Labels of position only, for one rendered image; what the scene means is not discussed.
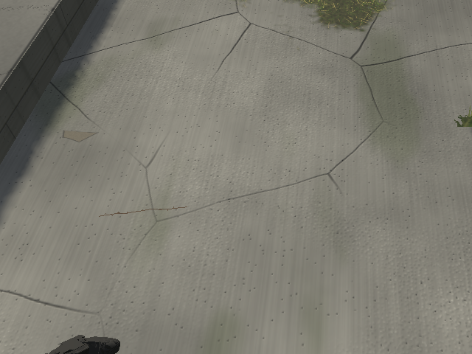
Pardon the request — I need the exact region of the left robot hand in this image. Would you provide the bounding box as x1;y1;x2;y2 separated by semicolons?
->
45;335;120;354

